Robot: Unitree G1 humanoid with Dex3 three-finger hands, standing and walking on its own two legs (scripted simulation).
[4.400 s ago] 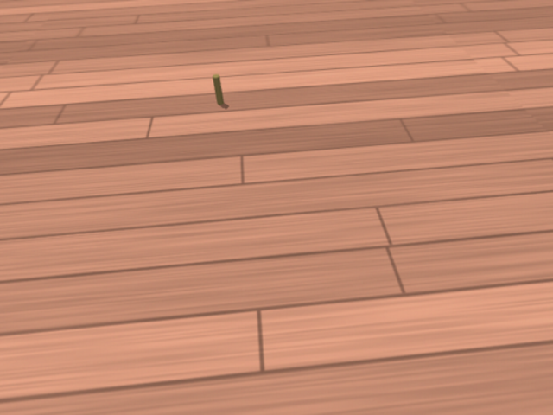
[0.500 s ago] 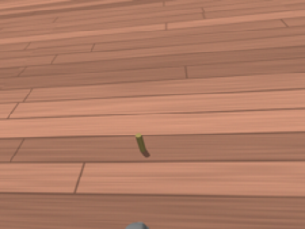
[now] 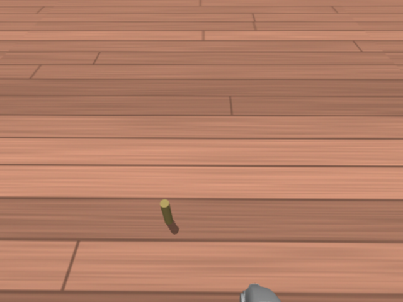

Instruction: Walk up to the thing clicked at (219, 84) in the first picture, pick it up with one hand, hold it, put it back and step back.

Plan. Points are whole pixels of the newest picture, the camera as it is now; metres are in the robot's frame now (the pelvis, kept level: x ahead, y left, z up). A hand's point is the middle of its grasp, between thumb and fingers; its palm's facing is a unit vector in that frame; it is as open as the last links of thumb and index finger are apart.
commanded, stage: walk up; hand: left
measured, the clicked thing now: (166, 212) +0.62 +0.19 -0.67
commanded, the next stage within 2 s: none
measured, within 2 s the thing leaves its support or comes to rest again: neither
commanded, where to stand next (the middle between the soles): +0.25 -0.01 m, yaw -1 degrees
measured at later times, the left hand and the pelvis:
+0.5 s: hand out of the picture +0.15 +0.28 -0.14, palm faces +0.00 -0.90 -0.43, open 7.4 cm; pelvis +0.14 +0.00 -0.01, yaw +1 degrees
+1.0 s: hand (104, 250) +0.27 +0.26 -0.15, palm faces -0.03 -0.93 -0.37, open 7.4 cm; pelvis +0.20 +0.00 +0.00, yaw +0 degrees
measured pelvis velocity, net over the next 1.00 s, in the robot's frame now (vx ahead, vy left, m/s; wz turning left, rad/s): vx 0.20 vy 0.00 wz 0.00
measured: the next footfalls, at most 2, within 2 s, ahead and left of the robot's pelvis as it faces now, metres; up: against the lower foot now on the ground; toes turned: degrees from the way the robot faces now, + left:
right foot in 0.10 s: +0.24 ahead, -0.13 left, +0.00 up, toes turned -2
left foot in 0.50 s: +0.27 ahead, +0.13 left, +0.00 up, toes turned +1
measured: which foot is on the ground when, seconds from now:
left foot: down 0.00-0.12, up 0.14-0.48, down 0.50-1.00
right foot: up 0.00-0.08, down 0.10-1.00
